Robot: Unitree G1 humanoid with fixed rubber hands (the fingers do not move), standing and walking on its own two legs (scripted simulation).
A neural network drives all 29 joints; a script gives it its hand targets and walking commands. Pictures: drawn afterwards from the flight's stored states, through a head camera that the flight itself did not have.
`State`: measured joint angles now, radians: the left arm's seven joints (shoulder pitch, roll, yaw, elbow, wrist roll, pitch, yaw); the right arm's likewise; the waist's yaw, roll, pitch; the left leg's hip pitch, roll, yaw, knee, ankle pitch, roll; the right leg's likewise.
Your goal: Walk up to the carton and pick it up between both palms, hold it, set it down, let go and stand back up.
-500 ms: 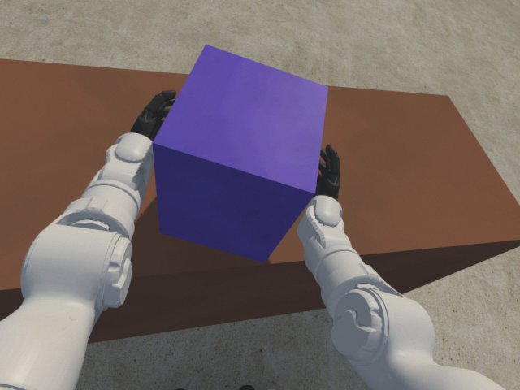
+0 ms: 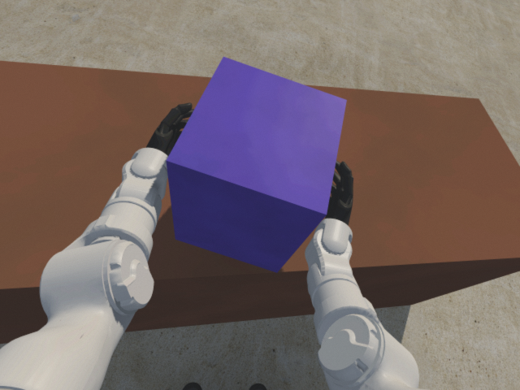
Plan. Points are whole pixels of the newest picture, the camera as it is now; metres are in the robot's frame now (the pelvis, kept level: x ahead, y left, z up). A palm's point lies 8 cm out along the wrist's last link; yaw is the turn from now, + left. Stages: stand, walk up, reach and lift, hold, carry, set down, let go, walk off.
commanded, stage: reach and lift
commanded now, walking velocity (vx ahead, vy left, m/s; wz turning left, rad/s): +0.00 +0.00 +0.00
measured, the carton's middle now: (253, 176) +0.46 -0.03 +0.00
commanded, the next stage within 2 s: none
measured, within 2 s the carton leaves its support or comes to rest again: leaves its support in 0.70 s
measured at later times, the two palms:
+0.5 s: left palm (169, 153) +0.48 +0.10 +0.04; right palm (343, 217) +0.37 -0.17 +0.02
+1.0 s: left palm (174, 146) +0.46 +0.09 +0.08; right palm (357, 218) +0.36 -0.18 +0.05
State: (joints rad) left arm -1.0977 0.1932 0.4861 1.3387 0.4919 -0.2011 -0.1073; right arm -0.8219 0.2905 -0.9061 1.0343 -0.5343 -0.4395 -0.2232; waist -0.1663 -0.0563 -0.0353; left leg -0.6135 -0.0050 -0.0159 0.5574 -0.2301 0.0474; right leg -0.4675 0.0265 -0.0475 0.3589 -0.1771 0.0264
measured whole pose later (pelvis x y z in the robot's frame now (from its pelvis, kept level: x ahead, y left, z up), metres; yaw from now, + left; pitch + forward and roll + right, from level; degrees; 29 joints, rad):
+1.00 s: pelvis -0.01 -0.02 +0.01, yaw -1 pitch +15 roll -2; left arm -1.05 0.15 0.39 1.32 0.38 -0.19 -0.08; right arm -0.70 0.26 -0.73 0.97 -0.41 -0.41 -0.24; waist -0.10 -0.04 -0.10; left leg -0.51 0.01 0.01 0.39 -0.14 0.03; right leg -0.40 0.04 -0.02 0.24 -0.10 0.00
